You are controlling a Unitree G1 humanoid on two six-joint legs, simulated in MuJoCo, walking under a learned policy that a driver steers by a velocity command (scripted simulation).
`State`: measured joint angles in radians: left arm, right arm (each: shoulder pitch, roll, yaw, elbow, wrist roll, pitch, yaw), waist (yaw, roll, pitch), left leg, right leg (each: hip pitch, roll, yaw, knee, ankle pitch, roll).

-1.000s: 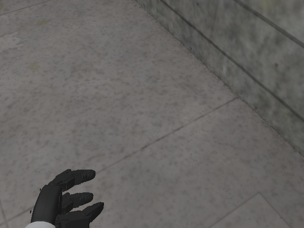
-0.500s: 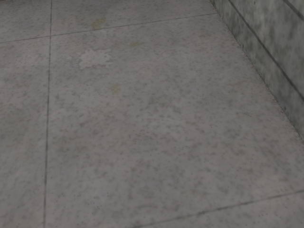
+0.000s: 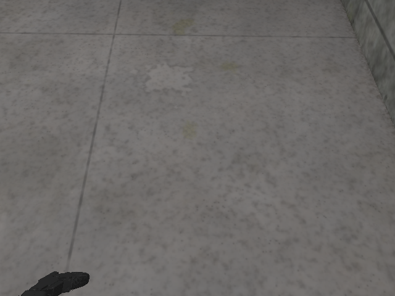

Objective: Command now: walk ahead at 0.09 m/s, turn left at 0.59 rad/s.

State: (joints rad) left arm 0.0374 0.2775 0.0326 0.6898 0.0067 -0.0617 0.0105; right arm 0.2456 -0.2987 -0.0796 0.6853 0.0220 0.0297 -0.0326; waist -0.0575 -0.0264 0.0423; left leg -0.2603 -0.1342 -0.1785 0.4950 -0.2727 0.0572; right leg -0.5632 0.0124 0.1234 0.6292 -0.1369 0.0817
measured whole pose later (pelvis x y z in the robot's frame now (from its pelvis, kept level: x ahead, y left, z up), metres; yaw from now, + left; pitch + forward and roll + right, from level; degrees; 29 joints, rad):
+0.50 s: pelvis +0.03 +0.00 -0.01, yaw +17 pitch +0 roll -1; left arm 0.13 0.30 0.06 0.73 -0.01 0.03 0.02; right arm 0.21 -0.28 -0.06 0.63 0.00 0.08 0.00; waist 0.01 -0.02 0.05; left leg -0.27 0.00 0.01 0.56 -0.31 0.03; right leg -0.38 -0.09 -0.11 0.58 -0.26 0.02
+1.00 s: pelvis +0.01 +0.00 +0.00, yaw +19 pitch -1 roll +0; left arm 0.19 0.24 0.03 0.86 0.01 0.01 0.02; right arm 0.19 -0.22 -0.03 0.77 -0.02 0.01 -0.01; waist 0.00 0.01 0.03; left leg -0.24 -0.05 -0.01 0.50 -0.24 0.04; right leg -0.19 -0.03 0.01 0.50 -0.29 0.03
